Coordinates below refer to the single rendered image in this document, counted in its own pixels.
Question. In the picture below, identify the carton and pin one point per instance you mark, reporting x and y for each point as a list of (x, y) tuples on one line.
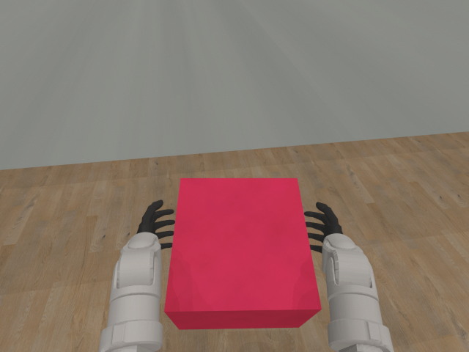
[(240, 256)]

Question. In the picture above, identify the robot left hand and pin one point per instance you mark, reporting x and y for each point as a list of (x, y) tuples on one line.
[(148, 223)]

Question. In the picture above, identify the robot right forearm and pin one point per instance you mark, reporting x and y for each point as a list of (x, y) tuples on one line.
[(355, 320)]

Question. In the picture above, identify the robot right hand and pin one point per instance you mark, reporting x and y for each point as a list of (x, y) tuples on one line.
[(330, 226)]

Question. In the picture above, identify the robot left forearm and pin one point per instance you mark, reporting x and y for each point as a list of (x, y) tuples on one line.
[(134, 310)]

